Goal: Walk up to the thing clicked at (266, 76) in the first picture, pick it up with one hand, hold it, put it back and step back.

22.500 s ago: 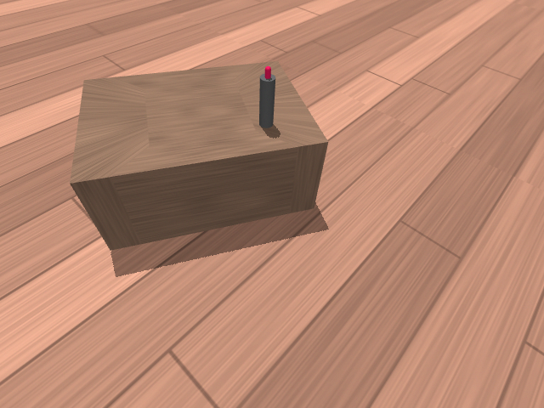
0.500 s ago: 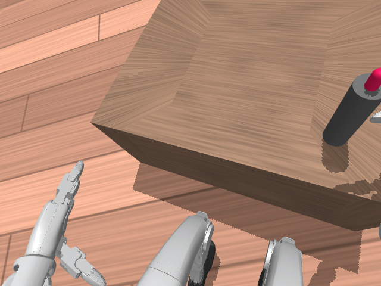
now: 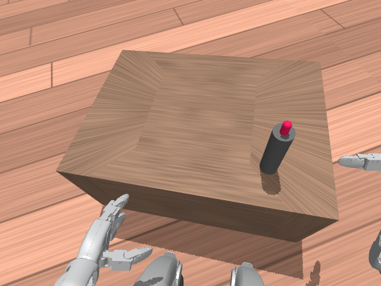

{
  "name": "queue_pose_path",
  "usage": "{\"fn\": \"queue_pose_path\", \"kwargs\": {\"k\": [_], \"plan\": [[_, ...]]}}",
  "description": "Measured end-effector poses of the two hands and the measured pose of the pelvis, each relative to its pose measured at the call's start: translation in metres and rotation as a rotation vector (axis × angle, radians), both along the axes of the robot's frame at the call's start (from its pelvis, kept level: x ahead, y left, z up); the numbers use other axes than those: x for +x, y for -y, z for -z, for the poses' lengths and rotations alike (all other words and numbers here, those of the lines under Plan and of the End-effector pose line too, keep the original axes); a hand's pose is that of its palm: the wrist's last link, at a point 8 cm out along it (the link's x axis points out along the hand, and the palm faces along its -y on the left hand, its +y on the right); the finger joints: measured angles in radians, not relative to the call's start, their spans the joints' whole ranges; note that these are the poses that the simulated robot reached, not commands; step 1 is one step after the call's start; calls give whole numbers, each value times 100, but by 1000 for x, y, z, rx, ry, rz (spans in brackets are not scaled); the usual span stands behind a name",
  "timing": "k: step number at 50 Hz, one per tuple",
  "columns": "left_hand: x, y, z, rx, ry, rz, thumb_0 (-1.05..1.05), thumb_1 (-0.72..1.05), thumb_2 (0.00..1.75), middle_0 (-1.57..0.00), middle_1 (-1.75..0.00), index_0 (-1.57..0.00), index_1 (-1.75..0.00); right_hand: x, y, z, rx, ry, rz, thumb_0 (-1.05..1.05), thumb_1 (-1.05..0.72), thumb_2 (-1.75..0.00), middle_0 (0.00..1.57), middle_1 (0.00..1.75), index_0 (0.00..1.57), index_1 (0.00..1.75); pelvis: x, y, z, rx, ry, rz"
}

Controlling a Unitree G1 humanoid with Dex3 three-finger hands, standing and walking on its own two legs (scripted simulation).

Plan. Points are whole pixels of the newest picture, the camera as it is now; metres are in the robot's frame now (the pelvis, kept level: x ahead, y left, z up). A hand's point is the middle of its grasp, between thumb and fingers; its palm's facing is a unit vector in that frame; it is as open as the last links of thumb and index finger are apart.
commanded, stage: home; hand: right
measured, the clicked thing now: (276, 148) +0.51 -0.16 -0.15
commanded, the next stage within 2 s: none
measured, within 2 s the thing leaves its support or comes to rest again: neither
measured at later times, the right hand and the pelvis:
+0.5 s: hand (310, 244) +0.24 -0.19 -0.02, palm faces +0.17 +0.96 -0.24, open 17.3 cm; pelvis +0.03 +0.02 +0.04, yaw -2 degrees
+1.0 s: hand (289, 284) +0.17 -0.15 -0.02, palm faces +0.17 +0.95 -0.25, open 17.5 cm; pelvis +0.00 +0.04 +0.03, yaw -3 degrees
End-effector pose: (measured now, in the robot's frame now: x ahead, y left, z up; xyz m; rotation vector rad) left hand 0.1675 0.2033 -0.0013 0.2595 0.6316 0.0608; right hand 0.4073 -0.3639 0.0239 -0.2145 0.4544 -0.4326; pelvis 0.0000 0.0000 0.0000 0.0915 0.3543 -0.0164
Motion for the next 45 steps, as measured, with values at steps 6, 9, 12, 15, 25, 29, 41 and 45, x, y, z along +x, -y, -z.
{"fn": "queue_pose_path", "kwargs": {"k": [6, 9, 12, 15, 25, 29, 41, 45], "plan": [[4, 8, -4, -80, -19, -20, -1, 50, 68, -17, -23, -18, -24, -58, -17, 21, -5, -148, -54, -1, 47, -10, 6, 6, 6, 7, 14, 4, -17, -21, 59, 11], [1, -10, 0, -29, -81, -50, 0, 64, 75, -18, -25, -19, -26, -80, -36, 29, 17, -159, -89, -1, 48, -10, 6, 6, 6, 7, 17, 4, -22, -30, 85, 12], [2, -23, -1, 19, -108, -67, 0, 74, 81, -19, -27, -20, -27, -99, -59, 33, 42, -143, -123, -1, 49, -9, 6, 6, 6, 6, 19, 2, -27, -37, 113, 12], [8, -24, -6, 21, -93, -67, 0, 81, 85, -19, -28, -20, -28, -118, -82, 33, 71, -124, -147, -1, 49, -9, 6, 6, 6, 7, 22, -2, -32, -45, 138, 12], [16, -27, 16, -51, -110, -99, 0, 89, 89, -20, -29, -21, -30, -196, -130, 20, 104, -161, -150, -1, 51, -8, 6, 6, 6, 6, 30, -15, -39, -60, 204, 21], [9, -38, 31, -42, -154, -118, 1, 90, 90, -20, -29, -21, -30, -235, -148, 24, 123, -228, -150, -1, 53, -7, 6, 5, 6, 6, 28, -20, -38, -66, 218, 26], [-1, -64, 36, 22, -94, -137, 1, 90, 90, -20, -30, -21, -30, -260, -164, 22, 96, -240, -118, -1, 55, -5, 6, 5, 5, 5, 9, -36, -33, -80, 245, 39], [-1, -67, 31, 21, -46, -138, 1, 90, 90, -20, -30, -21, -30, -258, -168, 15, 87, -213, -132, -1, 55, -5, 6, 5, 5, 5, 6, -37, -33, -81, 255, 37]]}}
